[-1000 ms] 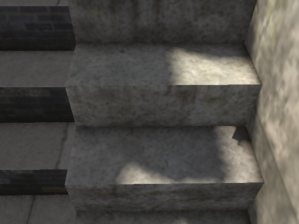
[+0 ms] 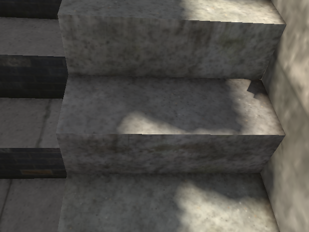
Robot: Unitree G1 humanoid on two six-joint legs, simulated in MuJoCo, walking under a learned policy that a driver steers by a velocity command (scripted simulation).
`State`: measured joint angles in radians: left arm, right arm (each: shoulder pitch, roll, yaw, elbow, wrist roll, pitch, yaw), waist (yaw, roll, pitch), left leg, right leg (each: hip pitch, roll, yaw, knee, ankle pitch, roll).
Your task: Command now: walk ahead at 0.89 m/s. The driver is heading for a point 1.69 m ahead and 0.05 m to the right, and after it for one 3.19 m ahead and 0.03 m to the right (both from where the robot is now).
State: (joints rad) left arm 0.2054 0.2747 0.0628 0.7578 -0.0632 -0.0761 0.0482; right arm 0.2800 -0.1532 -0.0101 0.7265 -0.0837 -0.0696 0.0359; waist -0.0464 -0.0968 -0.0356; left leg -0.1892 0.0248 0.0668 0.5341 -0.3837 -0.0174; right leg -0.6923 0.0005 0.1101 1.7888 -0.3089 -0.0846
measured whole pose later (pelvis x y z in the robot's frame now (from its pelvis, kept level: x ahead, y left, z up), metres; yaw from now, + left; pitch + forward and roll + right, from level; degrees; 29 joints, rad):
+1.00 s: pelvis +0.13 +0.02 +0.21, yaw -2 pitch +0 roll +0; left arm 0.23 0.21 0.02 0.75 0.01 0.00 0.05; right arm 0.29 -0.17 0.02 0.67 -0.02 -0.04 0.01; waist 0.03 -0.02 0.04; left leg -0.24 0.00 0.02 0.50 -0.26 0.01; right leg -0.26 -0.05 -0.09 0.51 -0.25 0.00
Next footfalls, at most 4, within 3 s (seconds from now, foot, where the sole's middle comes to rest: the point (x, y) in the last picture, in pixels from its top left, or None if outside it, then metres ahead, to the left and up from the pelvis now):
0.34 right None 0.18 -0.10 -0.56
0.64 left None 0.18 0.14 -0.56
1.56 left None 0.24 0.14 -0.29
1.80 left None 0.17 0.17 -0.54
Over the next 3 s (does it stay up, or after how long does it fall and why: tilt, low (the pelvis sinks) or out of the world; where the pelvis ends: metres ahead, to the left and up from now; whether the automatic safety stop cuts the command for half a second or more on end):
falls after 2.58 s (tilt)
